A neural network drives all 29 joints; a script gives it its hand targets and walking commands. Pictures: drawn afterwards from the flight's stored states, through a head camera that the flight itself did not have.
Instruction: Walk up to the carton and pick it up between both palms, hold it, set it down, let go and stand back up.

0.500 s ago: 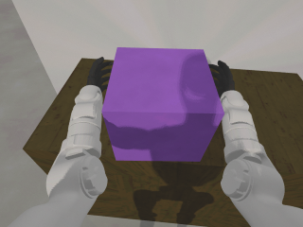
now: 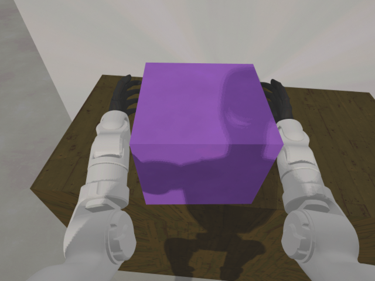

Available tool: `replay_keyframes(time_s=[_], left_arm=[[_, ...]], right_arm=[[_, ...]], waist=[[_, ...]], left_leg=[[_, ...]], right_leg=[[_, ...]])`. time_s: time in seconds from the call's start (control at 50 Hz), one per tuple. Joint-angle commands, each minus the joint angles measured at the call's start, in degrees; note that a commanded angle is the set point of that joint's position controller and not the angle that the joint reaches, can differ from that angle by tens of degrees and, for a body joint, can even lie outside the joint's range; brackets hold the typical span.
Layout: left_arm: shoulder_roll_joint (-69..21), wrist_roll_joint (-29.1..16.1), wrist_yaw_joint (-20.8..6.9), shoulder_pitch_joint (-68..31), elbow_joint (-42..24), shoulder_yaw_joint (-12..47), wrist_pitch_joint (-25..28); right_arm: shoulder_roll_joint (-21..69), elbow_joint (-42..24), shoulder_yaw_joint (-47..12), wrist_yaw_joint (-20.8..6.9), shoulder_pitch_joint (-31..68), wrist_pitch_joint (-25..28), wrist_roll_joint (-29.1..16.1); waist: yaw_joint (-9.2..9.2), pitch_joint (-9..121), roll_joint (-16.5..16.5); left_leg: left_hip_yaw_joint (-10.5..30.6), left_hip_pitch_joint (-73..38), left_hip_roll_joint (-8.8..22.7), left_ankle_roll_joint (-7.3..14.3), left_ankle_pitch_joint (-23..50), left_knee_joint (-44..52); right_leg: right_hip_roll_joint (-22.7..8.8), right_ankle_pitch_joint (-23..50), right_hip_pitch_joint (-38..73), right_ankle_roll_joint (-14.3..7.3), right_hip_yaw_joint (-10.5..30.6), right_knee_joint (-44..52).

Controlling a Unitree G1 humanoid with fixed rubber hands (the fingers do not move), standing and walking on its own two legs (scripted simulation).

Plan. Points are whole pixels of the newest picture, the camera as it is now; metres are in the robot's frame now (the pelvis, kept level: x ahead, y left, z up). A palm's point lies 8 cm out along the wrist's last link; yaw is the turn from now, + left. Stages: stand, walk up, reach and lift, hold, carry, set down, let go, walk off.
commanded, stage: reach and lift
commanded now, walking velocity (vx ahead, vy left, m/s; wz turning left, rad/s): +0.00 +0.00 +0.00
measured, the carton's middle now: (199, 134) +0.42 -0.05 +0.10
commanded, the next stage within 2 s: none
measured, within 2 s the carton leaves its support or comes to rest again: leaves its support in 0.38 s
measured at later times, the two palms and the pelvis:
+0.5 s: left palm (110, 121) +0.39 +0.13 +0.18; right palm (280, 128) +0.37 -0.21 +0.16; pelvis -0.03 -0.01 +0.00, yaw +2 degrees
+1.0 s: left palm (99, 113) +0.38 +0.14 +0.21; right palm (284, 108) +0.37 -0.20 +0.21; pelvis -0.04 -0.01 +0.00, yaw +2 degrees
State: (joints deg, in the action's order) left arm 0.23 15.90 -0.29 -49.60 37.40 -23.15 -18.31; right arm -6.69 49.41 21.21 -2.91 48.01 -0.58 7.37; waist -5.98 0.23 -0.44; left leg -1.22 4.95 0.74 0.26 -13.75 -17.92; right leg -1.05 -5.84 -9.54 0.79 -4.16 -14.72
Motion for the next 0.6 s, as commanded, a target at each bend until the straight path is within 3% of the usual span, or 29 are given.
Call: replay_keyframes(time_s=[0.0,0.12,0.16,0.3,0.42,0.58], left_arm=[[-24.9,-2.3,-3.6,-24.6,-3.3,16.4,-0.8],[-26.4,-4.8,-3.1,-30.1,-5.3,19.1,0.0],[-25.2,-5.0,-3.2,-29.1,-3.2,18.9,-0.9],[-24.3,-7.4,-4.2,-34.4,-1.1,18.6,-2.0],[-26.0,-9.7,-4.0,-39.2,-1.7,19.6,-2.4],[-28.1,-11.2,-3.4,-43.7,1.8,18.6,-4.0]], right_arm=[[23.8,-2.6,-12.4,-4.9,27.3,1.9,-0.5],[23.7,-3.7,-11.5,-4.4,32.6,3.4,-0.3],[24.4,-1.0,-11.9,-4.0,31.2,1.5,-1.0],[27.0,-2.1,-13.1,-2.7,36.3,-1.4,-2.0],[29.8,-3.6,-15.8,-1.7,41.4,-3.5,-5.4],[30.8,-3.4,-16.8,-1.1,48.9,-6.0,-8.4]], waist=[[0.74,23.7,3.2],[0.04,27.1,2.8],[-0.08,24.1,2.2],[-0.29,24.8,-0.3],[0.2,30.0,0.0],[1.41,29.3,-0.4]], left_leg=[[-0.6,-1.7,-1.5,-4.5,27.7,-1.0],[-0.3,-1.0,-1.4,-4.8,25.2,-0.8],[-0.2,0.9,-1.9,-4.0,21.6,-0.2],[-0.2,7.9,-3.2,-1.9,11.1,2.6],[0.2,7.6,-3.6,-2.0,11.9,2.4],[0.8,7.6,-3.2,-1.9,8.3,3.4]], right_leg=[[3.2,24.9,17.1,0.0,-2.2,-4.0],[3.4,21.5,16.9,-0.1,-2.5,-3.4],[3.1,20.8,18.3,0.1,-1.7,-3.2],[2.1,18.7,22.8,1.6,-0.5,-3.7],[2.6,18.8,23.9,1.6,-0.1,-4.0],[3.3,10.3,20.6,0.7,0.0,-2.5]])
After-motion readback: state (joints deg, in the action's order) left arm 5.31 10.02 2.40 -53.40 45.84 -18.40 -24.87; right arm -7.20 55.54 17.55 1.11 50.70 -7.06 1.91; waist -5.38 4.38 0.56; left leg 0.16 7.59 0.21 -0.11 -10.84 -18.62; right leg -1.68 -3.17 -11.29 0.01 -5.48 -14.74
